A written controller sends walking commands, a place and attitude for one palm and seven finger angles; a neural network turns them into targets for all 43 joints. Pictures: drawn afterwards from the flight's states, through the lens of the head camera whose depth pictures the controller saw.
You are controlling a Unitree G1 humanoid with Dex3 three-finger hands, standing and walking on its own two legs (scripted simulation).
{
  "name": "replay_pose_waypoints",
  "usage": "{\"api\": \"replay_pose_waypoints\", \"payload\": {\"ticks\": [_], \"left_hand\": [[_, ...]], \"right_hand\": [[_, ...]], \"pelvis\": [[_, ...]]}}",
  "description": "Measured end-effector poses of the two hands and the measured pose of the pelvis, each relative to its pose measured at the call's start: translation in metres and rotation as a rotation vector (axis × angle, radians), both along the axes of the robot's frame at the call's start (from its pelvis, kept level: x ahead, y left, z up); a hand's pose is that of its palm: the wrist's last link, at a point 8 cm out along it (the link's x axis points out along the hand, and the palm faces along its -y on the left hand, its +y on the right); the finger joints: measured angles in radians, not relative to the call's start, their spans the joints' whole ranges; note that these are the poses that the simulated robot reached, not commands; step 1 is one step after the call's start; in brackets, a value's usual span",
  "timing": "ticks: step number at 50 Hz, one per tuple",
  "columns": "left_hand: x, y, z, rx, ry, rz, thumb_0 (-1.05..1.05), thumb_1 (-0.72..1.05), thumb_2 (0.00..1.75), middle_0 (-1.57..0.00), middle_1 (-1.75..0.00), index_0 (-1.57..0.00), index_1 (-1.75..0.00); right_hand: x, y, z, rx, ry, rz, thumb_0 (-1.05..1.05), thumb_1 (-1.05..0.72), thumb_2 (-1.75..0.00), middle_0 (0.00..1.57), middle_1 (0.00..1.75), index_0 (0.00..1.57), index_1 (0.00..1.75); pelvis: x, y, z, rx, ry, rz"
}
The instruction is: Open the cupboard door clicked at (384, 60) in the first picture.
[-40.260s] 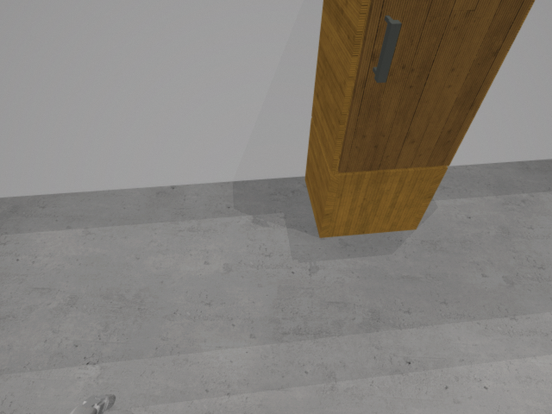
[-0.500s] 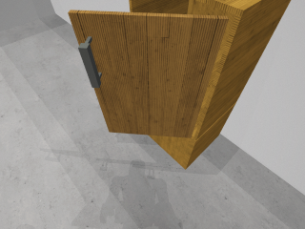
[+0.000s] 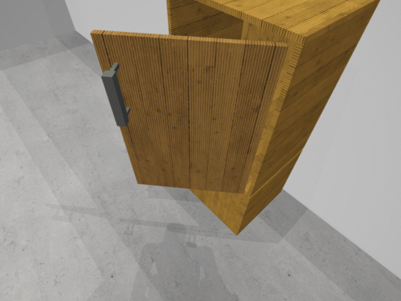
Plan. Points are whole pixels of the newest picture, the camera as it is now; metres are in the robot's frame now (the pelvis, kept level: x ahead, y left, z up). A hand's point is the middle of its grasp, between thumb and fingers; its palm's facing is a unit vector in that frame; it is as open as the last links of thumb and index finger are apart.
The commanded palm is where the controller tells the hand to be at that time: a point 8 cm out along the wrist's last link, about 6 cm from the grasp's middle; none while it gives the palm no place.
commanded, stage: come to a stop and stand still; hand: left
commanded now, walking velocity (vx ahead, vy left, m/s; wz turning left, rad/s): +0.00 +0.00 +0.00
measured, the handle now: (119, 95) +0.55 +0.25 +0.10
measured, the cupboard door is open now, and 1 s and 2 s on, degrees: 42 42 42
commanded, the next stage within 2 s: look again from close up in 0.54 s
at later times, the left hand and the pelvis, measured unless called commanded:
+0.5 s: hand out of the picture -0.04 +0.14 -0.18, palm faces +0.06 -0.99 -0.16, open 7.4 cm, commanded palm none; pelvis -0.02 -0.02 +0.00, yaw +0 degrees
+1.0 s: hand out of the picture +0.02 +0.23 -0.17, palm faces +0.05 -0.96 -0.29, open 7.4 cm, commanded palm none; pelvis -0.03 +0.01 -0.01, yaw +1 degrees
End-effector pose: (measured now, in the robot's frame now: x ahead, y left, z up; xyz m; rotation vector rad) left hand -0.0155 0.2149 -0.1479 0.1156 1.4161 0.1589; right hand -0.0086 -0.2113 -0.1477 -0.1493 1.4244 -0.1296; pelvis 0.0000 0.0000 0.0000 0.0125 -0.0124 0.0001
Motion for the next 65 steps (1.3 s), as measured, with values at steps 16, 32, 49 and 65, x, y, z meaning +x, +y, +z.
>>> {"api": "replay_pose_waypoints", "payload": {"ticks": [16,32,49,65], "left_hand": [[-0.032,-0.028,-0.001,-0.031,0.037,0.021,0.00,0.91,0.90,-0.20,-0.30,-0.20,-0.30],[-0.028,-0.029,-0.001,-0.014,0.000,0.025,0.00,0.91,0.90,-0.20,-0.30,-0.20,-0.30],[0.020,0.060,0.013,0.122,-0.203,-0.034,0.00,0.91,0.90,-0.20,-0.30,-0.20,-0.30],[0.014,0.092,0.018,0.107,-0.211,-0.069,0.00,0.91,0.90,-0.20,-0.30,-0.20,-0.30]], "right_hand": [[-0.019,-0.005,-0.002,0.022,0.022,0.001,0.00,-0.92,-0.90,0.20,0.30,0.20,0.29],[-0.042,-0.005,-0.002,0.041,0.051,-0.013,0.00,-0.91,-0.90,0.20,0.30,0.20,0.29],[0.016,-0.038,0.011,-0.102,-0.205,0.023,0.00,-0.91,-0.90,0.20,0.30,0.20,0.29],[0.028,-0.001,0.020,-0.079,-0.249,0.093,0.00,-0.91,-0.90,0.20,0.30,0.20,0.30]], "pelvis": [[-0.012,-0.013,0.000,0.001,-0.007,0.004],[-0.020,-0.021,-0.001,-0.002,-0.007,0.009],[-0.033,0.012,-0.007,-0.020,-0.027,0.015],[-0.052,0.043,-0.002,-0.015,-0.033,0.012]]}}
